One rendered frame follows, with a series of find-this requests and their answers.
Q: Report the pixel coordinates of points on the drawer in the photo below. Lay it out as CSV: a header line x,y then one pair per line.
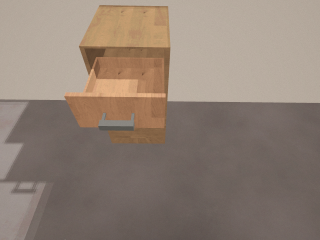
x,y
120,86

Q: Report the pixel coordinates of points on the handle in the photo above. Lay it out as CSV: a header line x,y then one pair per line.
x,y
116,125

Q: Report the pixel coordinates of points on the cabinet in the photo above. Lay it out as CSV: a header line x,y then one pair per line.
x,y
130,31

